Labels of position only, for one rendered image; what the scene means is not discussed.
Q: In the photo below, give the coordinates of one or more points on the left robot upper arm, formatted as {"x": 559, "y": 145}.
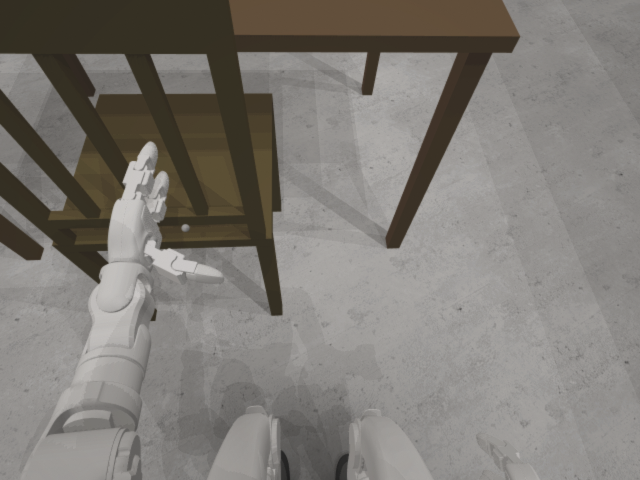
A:
{"x": 105, "y": 454}

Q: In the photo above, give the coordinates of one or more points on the robot left hand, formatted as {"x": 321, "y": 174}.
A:
{"x": 134, "y": 221}

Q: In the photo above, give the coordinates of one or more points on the robot right hand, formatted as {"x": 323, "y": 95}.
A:
{"x": 506, "y": 458}

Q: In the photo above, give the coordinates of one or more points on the table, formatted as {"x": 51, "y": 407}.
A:
{"x": 474, "y": 29}

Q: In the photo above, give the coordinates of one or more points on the robot thigh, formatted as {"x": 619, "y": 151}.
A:
{"x": 379, "y": 447}
{"x": 251, "y": 445}

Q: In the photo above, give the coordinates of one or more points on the left robot forearm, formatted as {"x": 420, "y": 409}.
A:
{"x": 105, "y": 390}

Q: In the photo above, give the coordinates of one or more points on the chair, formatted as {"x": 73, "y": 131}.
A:
{"x": 218, "y": 150}

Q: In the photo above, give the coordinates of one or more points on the robot right thigh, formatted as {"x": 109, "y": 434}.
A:
{"x": 379, "y": 447}

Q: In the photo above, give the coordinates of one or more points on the robot left thigh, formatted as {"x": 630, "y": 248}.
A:
{"x": 251, "y": 445}

